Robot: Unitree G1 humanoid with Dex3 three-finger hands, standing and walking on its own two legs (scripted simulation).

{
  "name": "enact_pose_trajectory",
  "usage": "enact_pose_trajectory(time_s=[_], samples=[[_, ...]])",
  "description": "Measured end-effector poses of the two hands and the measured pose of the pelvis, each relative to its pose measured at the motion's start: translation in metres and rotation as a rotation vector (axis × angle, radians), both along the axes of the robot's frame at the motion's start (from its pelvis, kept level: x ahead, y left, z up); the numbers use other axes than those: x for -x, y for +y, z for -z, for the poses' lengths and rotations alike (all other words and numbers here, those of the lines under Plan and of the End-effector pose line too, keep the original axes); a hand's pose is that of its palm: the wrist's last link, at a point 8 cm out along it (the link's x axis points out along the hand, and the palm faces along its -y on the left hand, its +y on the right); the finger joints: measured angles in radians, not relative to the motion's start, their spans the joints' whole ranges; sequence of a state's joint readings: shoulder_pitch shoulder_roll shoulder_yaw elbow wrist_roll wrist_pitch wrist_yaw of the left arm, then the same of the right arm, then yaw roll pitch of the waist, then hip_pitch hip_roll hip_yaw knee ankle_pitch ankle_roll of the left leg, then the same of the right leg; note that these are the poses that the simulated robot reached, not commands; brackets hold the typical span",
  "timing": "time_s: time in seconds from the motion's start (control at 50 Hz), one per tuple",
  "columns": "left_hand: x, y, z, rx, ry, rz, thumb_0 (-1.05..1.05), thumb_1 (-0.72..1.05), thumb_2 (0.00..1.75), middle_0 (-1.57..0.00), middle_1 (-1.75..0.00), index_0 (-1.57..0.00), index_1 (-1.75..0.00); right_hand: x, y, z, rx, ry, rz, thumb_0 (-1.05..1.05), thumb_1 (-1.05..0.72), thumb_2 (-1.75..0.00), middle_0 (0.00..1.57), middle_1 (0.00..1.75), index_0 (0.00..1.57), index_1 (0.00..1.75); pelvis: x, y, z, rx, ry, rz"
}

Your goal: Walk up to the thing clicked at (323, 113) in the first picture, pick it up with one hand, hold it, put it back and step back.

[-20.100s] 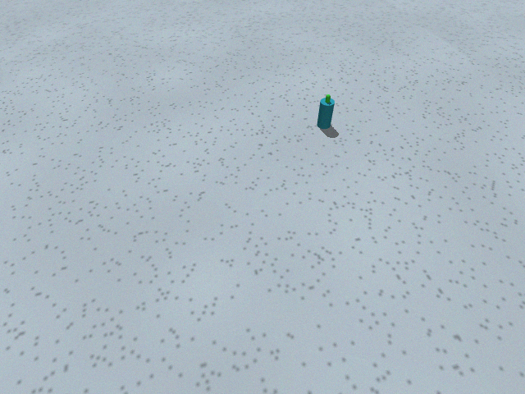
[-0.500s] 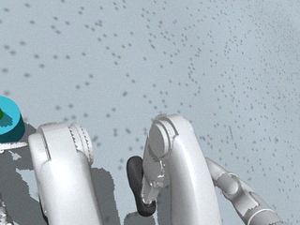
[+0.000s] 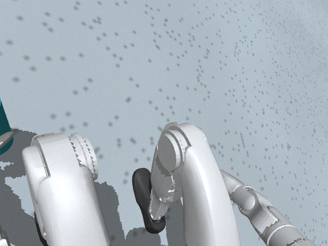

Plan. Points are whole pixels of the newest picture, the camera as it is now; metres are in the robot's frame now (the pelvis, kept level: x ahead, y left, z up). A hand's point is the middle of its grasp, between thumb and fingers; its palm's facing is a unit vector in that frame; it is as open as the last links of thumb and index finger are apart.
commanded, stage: settle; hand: left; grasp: from the side
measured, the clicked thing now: out of the picture +0.38 +0.30 -0.16
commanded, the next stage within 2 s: lift in 1.76 s
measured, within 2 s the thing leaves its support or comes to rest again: neither
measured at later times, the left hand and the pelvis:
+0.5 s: hand out of the picture +0.34 +0.32 -0.09, palm faces +0.40 -0.92 -0.02, open 11.9 cm; pelvis +0.01 +0.00 +0.02, yaw +2 degrees
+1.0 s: hand out of the picture +0.33 +0.32 +0.01, palm faces +0.40 -0.91 -0.08, open 11.9 cm; pelvis +0.02 -0.02 +0.06, yaw +8 degrees
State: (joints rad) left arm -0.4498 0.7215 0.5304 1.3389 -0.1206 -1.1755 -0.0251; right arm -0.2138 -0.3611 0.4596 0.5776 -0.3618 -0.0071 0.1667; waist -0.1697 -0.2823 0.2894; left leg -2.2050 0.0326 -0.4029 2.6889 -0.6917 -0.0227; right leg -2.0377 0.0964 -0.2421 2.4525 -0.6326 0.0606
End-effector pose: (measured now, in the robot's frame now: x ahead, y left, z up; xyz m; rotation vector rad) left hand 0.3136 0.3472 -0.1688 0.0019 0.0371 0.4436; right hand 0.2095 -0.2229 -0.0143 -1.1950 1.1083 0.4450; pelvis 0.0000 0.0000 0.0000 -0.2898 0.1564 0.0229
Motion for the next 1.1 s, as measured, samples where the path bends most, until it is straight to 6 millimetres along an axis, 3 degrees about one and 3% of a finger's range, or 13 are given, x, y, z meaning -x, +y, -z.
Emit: enact_pose_trajectory(time_s=[0.2,0.34,0.74,1.1], samples=[[0.001,0.006,-0.016,-0.019,-0.034,0.011,0.05,-0.43,0.77,-0.73,-0.93,-0.61,-0.87,0.010,-0.003,-0.001,-0.015,0.009,0.050,0.00,-0.92,-0.91,0.21,0.30,0.21,0.30,0.000,0.001,-0.003,0.002,0.015,-0.003],[0.006,0.012,-0.041,-0.031,-0.063,0.010,0.05,-0.53,0.87,-0.74,-0.99,-0.63,-0.93,0.006,-0.003,-0.002,-0.058,-0.012,0.096,0.00,-0.92,-0.91,0.21,0.30,0.21,0.30,-0.002,-0.001,-0.009,-0.006,0.053,-0.012],[0.028,0.020,-0.144,-0.065,-0.061,0.015,0.05,-0.59,0.96,-0.74,-1.02,-0.63,-0.96,-0.038,0.008,0.018,-0.324,-0.107,0.290,0.00,-0.92,-0.90,0.21,0.30,0.21,0.30,-0.013,-0.010,-0.037,-0.071,0.246,-0.066],[0.022,0.008,-0.199,-0.072,0.012,0.036,0.04,-0.58,0.96,-0.73,-1.03,-0.62,-0.96,-0.047,-0.008,0.027,-0.412,-0.104,0.454,0.00,-0.90,-0.90,0.21,0.30,0.21,0.30,-0.026,-0.021,-0.065,-0.134,0.367,-0.098]])
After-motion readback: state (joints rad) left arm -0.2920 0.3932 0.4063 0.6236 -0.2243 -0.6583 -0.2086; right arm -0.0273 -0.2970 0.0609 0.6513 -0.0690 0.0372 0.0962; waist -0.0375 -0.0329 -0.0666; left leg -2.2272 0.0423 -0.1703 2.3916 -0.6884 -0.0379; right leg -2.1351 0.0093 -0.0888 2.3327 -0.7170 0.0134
